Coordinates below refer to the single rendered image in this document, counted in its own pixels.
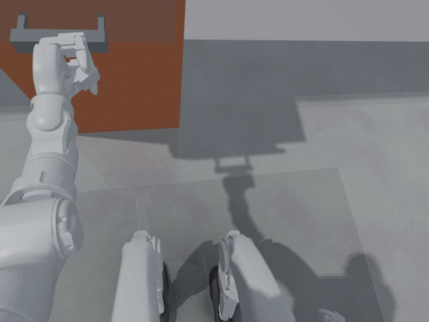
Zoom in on robot right shin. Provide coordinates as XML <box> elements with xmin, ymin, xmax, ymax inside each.
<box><xmin>218</xmin><ymin>230</ymin><xmax>253</xmax><ymax>320</ymax></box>

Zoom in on handle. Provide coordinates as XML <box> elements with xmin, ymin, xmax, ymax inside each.
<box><xmin>9</xmin><ymin>11</ymin><xmax>109</xmax><ymax>53</ymax></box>

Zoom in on left robot upper arm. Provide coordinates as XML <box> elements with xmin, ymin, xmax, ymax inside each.
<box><xmin>0</xmin><ymin>197</ymin><xmax>84</xmax><ymax>322</ymax></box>

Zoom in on cabinet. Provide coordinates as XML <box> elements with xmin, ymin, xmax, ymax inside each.
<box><xmin>0</xmin><ymin>0</ymin><xmax>186</xmax><ymax>133</ymax></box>

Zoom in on robot left forearm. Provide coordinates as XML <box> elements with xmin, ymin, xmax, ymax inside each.
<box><xmin>0</xmin><ymin>93</ymin><xmax>78</xmax><ymax>208</ymax></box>

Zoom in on robot right hand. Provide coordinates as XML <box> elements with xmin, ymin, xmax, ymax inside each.
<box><xmin>317</xmin><ymin>309</ymin><xmax>345</xmax><ymax>322</ymax></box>

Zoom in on robot left hand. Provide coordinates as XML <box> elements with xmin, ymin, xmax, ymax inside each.
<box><xmin>33</xmin><ymin>32</ymin><xmax>101</xmax><ymax>102</ymax></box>

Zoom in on drawer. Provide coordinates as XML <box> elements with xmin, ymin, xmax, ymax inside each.
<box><xmin>0</xmin><ymin>0</ymin><xmax>176</xmax><ymax>42</ymax></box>

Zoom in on left robot thigh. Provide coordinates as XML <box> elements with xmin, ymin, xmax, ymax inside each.
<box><xmin>111</xmin><ymin>235</ymin><xmax>164</xmax><ymax>322</ymax></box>

